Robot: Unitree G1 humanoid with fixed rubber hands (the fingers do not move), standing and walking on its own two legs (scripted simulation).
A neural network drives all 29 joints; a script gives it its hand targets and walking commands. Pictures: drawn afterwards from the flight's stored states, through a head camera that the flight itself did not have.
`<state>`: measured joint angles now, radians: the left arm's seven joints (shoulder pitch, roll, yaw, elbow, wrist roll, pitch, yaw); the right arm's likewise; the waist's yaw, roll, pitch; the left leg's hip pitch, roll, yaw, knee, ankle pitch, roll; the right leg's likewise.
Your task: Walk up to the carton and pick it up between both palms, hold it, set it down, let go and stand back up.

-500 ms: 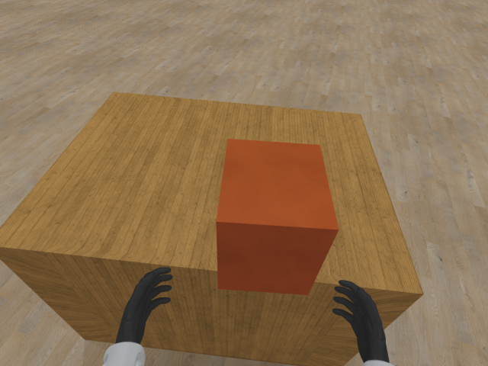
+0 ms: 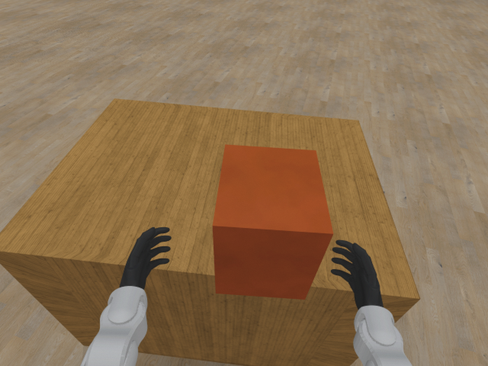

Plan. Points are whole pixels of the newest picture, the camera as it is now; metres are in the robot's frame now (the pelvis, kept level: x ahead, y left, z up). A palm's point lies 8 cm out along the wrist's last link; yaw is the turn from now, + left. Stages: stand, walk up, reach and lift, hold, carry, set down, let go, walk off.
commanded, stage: reach and lift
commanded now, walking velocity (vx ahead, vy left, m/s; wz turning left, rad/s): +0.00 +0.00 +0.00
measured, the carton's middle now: (265, 222) +0.40 -0.04 -0.01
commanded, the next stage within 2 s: none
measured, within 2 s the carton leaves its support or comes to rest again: neither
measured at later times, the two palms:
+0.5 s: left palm (142, 215) +0.33 +0.18 +0.10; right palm (371, 237) +0.32 -0.20 +0.08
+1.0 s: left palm (146, 160) +0.39 +0.17 +0.16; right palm (372, 185) +0.38 -0.20 +0.14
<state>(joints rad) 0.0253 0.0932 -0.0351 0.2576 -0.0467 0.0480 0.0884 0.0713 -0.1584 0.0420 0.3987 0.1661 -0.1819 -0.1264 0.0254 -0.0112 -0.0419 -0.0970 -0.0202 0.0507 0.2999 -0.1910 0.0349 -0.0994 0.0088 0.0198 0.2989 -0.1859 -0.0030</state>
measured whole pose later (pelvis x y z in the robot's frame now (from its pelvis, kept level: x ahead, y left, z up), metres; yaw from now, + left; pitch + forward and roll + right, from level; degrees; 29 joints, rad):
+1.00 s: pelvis -0.03 +0.00 +0.00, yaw +1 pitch +2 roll +0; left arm -0.82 0.24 0.08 0.64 -0.16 0.48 0.07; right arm -0.77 -0.25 -0.07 0.73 0.20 0.33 -0.15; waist -0.02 0.00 -0.03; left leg -0.17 -0.02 0.04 0.25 -0.11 0.03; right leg -0.16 0.01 0.01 0.21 -0.09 0.00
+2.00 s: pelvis -0.01 +0.00 +0.00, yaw +0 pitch +15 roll +0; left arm -0.81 0.13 0.14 1.20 -0.05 -0.19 0.06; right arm -0.71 -0.12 -0.09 1.06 0.08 -0.17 -0.13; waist -0.04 0.03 -0.16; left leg -0.42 -0.02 0.04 0.26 -0.10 0.03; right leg -0.40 0.01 0.01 0.22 -0.08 0.00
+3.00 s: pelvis -0.01 -0.01 +0.00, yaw +1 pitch +20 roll +0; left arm -0.71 -0.14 0.52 0.92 0.46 -0.16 0.05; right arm -0.63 0.12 -0.57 0.85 -0.46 -0.22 -0.06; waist -0.04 0.03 -0.24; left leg -0.37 -0.03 0.02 -0.04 0.06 0.03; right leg -0.35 0.01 0.00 -0.07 0.07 -0.01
